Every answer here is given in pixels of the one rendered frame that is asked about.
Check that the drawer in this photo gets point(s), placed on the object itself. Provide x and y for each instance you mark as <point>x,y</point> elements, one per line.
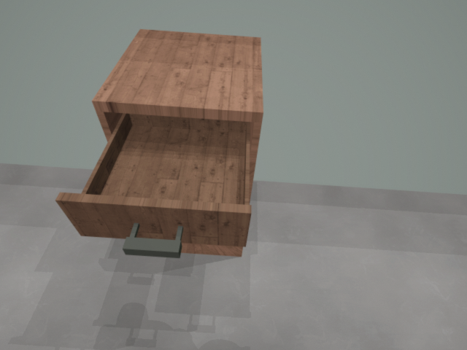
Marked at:
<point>163,172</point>

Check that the handle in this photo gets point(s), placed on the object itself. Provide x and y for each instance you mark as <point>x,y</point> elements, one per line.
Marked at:
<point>151,246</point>

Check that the cabinet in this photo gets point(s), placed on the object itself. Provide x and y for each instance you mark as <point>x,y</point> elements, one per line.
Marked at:
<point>182,74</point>

